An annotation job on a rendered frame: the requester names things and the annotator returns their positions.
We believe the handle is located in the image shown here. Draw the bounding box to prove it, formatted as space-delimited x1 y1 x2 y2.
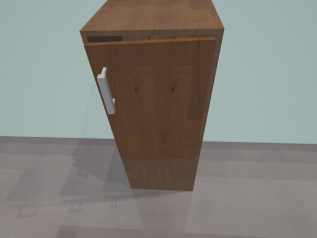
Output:
97 66 116 114

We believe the cupboard door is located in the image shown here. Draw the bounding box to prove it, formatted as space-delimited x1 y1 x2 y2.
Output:
84 37 216 162

